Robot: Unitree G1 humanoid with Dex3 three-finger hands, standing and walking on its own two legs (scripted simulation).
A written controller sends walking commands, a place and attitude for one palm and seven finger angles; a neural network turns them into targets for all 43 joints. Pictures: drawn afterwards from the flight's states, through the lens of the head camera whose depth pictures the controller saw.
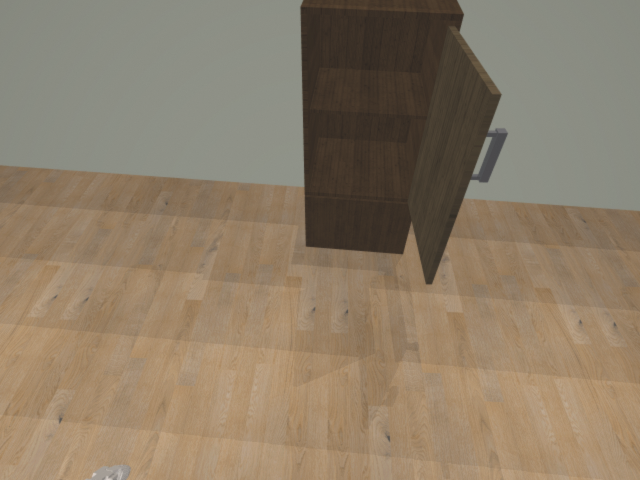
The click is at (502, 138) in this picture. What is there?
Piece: cupboard door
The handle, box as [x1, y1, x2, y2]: [470, 128, 507, 182]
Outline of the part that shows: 504,128 496,128 494,131 488,130 486,136 491,136 492,139 479,173 472,174 470,179 478,179 479,181 487,182 507,134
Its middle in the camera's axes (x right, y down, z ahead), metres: +0.37 -0.19 +0.88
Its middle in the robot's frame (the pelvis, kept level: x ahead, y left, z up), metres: +0.80 -0.33 -0.02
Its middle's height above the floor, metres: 0.74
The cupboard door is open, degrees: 95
